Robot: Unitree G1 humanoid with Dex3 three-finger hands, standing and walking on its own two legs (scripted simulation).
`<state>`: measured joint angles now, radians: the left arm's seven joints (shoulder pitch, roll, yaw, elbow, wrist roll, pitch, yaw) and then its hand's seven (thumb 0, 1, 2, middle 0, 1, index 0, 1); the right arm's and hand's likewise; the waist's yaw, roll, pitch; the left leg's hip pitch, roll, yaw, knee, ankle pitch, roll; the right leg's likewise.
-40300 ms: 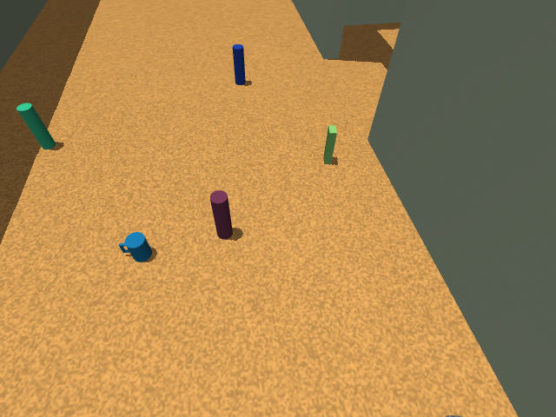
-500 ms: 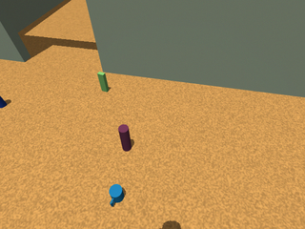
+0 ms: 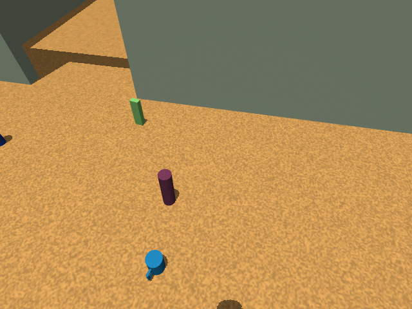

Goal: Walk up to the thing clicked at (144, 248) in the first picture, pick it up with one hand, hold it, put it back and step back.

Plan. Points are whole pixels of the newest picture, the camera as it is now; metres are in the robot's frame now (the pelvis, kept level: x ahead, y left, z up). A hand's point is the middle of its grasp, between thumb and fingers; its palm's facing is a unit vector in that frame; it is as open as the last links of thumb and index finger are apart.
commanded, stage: stand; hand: left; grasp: from above
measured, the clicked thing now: (153, 266) +0.41 +0.24 -0.73
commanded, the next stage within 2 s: step back in 0.40 s
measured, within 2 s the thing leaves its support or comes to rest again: neither
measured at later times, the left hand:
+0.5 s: hand out of the picture +0.07 +0.26 -0.16, palm faces +0.00 -0.94 -0.35, open 7.4 cm
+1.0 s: hand out of the picture -0.04 +0.24 -0.17, palm faces -0.07 -0.91 -0.42, open 7.4 cm
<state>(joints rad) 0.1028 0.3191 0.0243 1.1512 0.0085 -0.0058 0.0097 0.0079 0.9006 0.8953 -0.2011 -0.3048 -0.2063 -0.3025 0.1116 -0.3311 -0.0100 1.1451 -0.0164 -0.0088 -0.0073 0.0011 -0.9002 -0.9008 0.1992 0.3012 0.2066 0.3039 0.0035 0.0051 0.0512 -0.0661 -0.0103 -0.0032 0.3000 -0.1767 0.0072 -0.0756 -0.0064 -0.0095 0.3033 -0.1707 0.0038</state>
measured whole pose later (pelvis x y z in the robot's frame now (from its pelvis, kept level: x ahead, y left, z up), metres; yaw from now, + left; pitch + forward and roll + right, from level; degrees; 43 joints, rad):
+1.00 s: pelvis -0.12 -0.03 -0.03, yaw -3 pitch -3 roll +0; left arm 0.17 0.36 0.06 0.93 0.03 0.04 0.00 0.01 0.90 0.90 -0.20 -0.30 -0.21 -0.30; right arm 0.08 -0.40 -0.05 0.90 -0.01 0.06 0.00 0.00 -0.90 -0.90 0.20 0.30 0.21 0.30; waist 0.01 0.06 0.18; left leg -0.49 0.01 -0.08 0.85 -0.42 0.00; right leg -0.27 0.04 0.03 0.71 -0.39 -0.02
